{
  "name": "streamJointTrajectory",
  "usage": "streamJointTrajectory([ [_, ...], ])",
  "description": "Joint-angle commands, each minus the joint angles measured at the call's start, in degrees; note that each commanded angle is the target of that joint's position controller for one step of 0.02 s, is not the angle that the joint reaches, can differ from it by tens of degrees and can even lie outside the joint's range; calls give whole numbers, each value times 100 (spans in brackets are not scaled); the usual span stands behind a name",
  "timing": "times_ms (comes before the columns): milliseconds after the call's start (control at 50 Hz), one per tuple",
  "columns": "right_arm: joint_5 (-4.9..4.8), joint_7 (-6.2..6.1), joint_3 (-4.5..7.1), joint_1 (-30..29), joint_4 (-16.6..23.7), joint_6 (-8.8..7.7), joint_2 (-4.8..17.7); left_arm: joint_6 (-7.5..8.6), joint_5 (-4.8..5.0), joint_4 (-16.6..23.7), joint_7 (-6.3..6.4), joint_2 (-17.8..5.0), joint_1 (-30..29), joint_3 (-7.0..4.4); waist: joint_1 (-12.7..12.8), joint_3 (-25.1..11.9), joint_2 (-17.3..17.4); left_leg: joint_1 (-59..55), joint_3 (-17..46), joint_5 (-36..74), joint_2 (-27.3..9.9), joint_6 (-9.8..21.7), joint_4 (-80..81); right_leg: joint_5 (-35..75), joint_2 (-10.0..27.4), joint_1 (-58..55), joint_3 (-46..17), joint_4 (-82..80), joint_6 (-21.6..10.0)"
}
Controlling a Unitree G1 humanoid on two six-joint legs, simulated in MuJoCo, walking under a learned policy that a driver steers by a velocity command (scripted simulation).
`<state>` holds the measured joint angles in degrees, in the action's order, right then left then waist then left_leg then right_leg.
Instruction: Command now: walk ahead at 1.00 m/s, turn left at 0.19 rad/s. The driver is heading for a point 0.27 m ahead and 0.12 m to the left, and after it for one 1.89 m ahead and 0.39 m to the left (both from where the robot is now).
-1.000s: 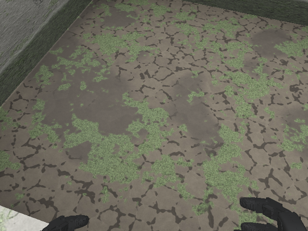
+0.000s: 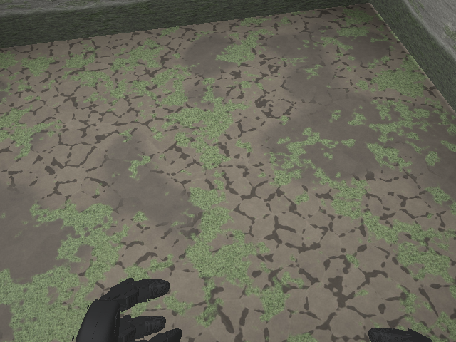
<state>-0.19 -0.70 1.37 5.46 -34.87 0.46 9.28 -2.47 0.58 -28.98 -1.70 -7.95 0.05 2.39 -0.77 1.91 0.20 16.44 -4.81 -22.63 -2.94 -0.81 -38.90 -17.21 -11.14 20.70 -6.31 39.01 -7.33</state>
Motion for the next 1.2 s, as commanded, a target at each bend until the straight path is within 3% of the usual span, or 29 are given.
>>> streamJointTrajectory([
  [20,-145,-33,96,-540,484,-73,350,108,-114,476,139,-711,-193,-219,378,-1197,-525,288,331,219,267,69,113,2906,1413,-1524,-1284,-1328,741],
  [60,-221,-27,87,-620,441,-16,263,135,-155,438,176,-634,-179,-191,412,-1099,-304,123,533,403,332,118,243,2825,1439,-1485,-1020,-1398,983],
  [140,-253,-18,69,-683,412,71,145,148,-154,474,180,-589,-303,-202,386,-821,-218,-151,665,593,393,186,404,2066,1358,-1162,-663,-1757,1438],
  [200,-232,-16,69,-651,414,128,174,170,-135,559,191,-584,-489,-230,274,-660,-187,-304,700,707,439,267,478,1258,1271,-955,-283,-2006,1594],
  [220,-309,15,113,-607,433,140,265,172,-92,574,200,-650,-567,-273,222,-719,-344,-298,653,600,550,346,438,793,1277,-1017,-233,-2162,1636],
  [240,-297,33,127,-625,447,161,333,168,-80,597,214,-692,-605,-296,194,-617,-305,-289,613,606,563,402,431,639,1308,-943,-137,-2216,1654],
  [260,-283,5,166,-684,448,131,484,148,-113,594,218,-754,-506,-338,236,-482,-197,-1,561,490,561,449,436,468,1431,-1039,-244,-2223,1546],
  [280,-332,3,196,-740,503,117,533,133,-111,575,224,-792,-418,-367,241,-464,-126,151,617,449,555,476,403,382,1531,-1128,-219,-2189,1520],
  [340,-287,44,165,-857,620,117,472,136,-109,503,273,-900,-248,-439,261,-474,-221,306,566,393,551,571,251,250,1743,-1110,8,-2145,1463],
  [380,-287,98,142,-1098,743,95,484,162,-179,386,299,-962,-78,-472,343,-561,-345,661,667,340,451,569,-14,253,2008,-1284,-1,-2012,1317],
  [420,-264,133,109,-1170,798,98,473,213,-179,335,328,-878,-24,-459,376,-622,-305,913,657,307,365,553,-169,321,2259,-1416,37,-1829,1207],
  [520,-181,197,70,-1261,913,137,564,351,-192,144,382,-1040,107,-484,338,-638,-292,1045,515,553,167,573,-348,-21,2534,-1189,454,-1596,863],
  [560,-150,192,30,-1177,882,149,504,366,-166,131,362,-997,-21,-469,194,-715,-111,716,459,950,162,598,-67,54,2362,-1012,971,-1297,808],
  [580,-191,186,45,-924,789,136,541,348,-153,155,343,-946,-146,-457,38,-809,-13,543,506,1121,211,625,174,111,2154,-1049,1303,-1064,822],
  [600,-259,172,98,-661,649,94,667,304,-124,250,326,-794,-235,-418,-64,-945,305,540,709,1153,292,693,460,296,1870,-1247,1563,-632,883],
  [620,-254,143,91,-512,597,79,706,249,-135,273,295,-684,-139,-385,-71,-805,545,663,989,1393,345,807,515,592,1605,-1247,1771,-314,1010],
  [680,-251,100,36,-858,815,92,682,151,-139,412,170,-650,-153,-413,-63,-686,747,1095,1862,2471,365,979,513,180,1331,-1005,1783,414,1064],
  [700,-228,87,34,-1126,932,99,742,153,-160,447,148,-608,-11,-409,76,-732,758,1180,2098,2567,372,986,553,46,1255,-946,1704,511,1063],
  [720,-180,87,91,-1327,985,115,950,240,-137,505,116,-643,195,-452,208,-1190,970,845,2437,2132,338,1005,931,-301,1123,-977,1522,451,1048],
  [800,-5,157,147,-855,974,204,980,409,-67,451,181,-731,200,-471,-16,-1416,600,-752,3292,2726,37,1190,1077,-1002,888,108,996,525,949],
  [860,129,119,147,-393,824,196,923,447,22,412,214,-668,51,-406,-180,-1286,254,-1509,3903,2895,-211,1355,1158,-1250,931,924,471,671,805],
  [880,123,140,106,-347,788,148,821,425,-1,374,219,-691,53,-405,-184,-1168,160,-1516,4000,2792,-264,1372,1218,-1184,967,1005,438,678,762],
  [940,63,164,6,-462,682,74,647,328,-15,264,224,-647,121,-384,-60,-995,-7,-943,3846,2457,-120,1185,1476,-866,1015,370,365,208,706],
  [980,12,228,-52,-857,729,89,619,304,-80,24,161,-575,483,-354,164,-877,-51,208,3428,937,275,911,1702,-204,974,-1038,429,-610,554],
  [1000,0,252,-79,-745,691,84,591,282,-133,12,154,-624,448,-363,82,-747,-84,768,3303,47,442,764,1812,-205,1091,-1537,260,-673,439],
  [1020,-22,280,-118,-637,675,74,566,277,-164,78,153,-742,271,-380,3,-507,-351,1117,3003,-567,594,638,1918,-375,1268,-1556,45,-709,309],
  [1080,21,249,-156,-516,545,16,616,354,-148,86,144,-664,141,-326,-52,-201,-367,796,2617,360,677,482,1836,229,1471,-1213,-77,-968,273],
  [1120,73,196,-187,-336,511,-29,569,366,-146,-12,200,-678,190,-312,-94,-308,-417,406,2632,1131,589,458,1928,774,1529,-1246,-77,-1087,348],
  [1200,60,148,-205,-197,354,-37,565,286,-87,-229,171,-792,461,-398,-15,-700,47,-203,2692,2666,468,474,1853,805,1415,-1340,61,-965,505],
])
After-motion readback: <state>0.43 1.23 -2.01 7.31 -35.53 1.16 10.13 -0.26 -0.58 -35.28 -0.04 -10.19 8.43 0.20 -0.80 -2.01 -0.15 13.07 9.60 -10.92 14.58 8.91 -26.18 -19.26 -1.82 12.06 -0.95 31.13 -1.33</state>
